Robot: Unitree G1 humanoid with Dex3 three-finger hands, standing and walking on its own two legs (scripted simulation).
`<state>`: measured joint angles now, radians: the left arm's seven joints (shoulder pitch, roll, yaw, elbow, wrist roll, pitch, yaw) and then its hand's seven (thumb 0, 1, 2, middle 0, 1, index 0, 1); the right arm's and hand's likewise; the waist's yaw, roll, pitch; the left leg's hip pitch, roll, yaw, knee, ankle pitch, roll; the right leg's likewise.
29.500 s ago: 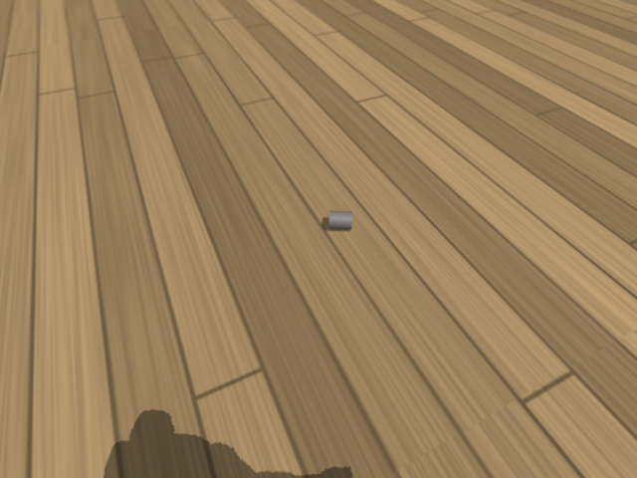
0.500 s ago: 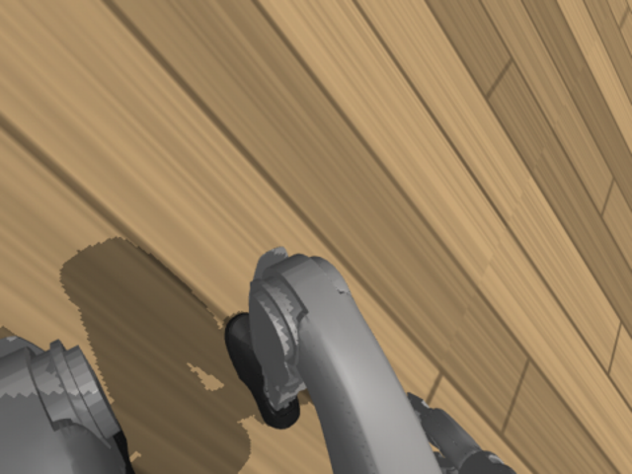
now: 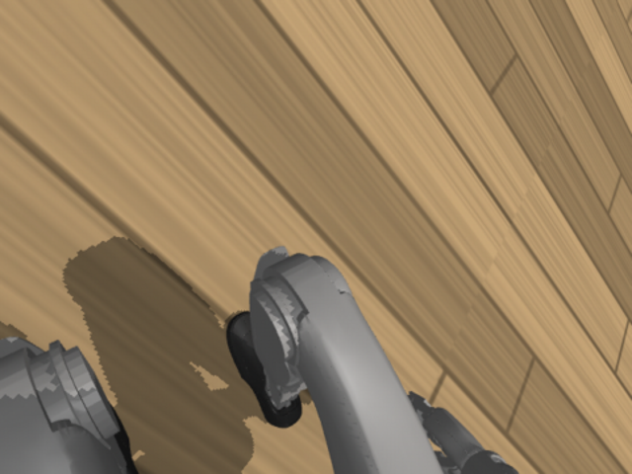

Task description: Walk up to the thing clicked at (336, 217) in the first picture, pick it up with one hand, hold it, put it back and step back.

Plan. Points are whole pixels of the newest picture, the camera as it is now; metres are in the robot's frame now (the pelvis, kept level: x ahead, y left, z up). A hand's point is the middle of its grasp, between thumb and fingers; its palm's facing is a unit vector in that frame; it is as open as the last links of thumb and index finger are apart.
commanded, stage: close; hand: left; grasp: from above
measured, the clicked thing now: out of the picture +0.49 +0.35 -0.27
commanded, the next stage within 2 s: settle in 0.88 s
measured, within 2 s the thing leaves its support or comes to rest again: leaves its support in 1.36 s
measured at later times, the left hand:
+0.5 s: hand out of the picture +0.48 +0.34 -0.23, palm faces -0.46 -0.10 -0.88, open 10.1 cm
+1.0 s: hand out of the picture +0.49 +0.34 -0.23, palm faces -0.45 -0.10 -0.89, open 9.9 cm
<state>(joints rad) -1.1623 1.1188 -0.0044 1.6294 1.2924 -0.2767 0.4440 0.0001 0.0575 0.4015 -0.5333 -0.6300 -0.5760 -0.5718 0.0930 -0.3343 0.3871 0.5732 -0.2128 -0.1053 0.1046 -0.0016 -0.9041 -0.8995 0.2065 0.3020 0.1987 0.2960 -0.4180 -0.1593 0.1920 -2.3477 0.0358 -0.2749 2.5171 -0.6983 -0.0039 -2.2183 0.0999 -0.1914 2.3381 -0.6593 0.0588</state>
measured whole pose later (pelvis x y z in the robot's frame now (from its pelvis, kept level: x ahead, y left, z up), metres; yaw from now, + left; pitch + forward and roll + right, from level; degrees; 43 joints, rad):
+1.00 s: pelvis +0.00 +0.00 +0.00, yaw +0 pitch +28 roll -15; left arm -1.18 1.14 -0.01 1.64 1.29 -0.29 0.44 -0.01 0.15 0.08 -0.77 -0.28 -0.81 -0.22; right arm 0.09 -0.34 0.40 0.56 -0.22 -0.09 0.09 0.00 -0.90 -0.90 0.21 0.30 0.20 0.30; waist -0.43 -0.16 0.20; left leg -2.34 0.04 -0.28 2.52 -0.70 0.00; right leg -2.21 0.10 -0.19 2.33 -0.65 0.07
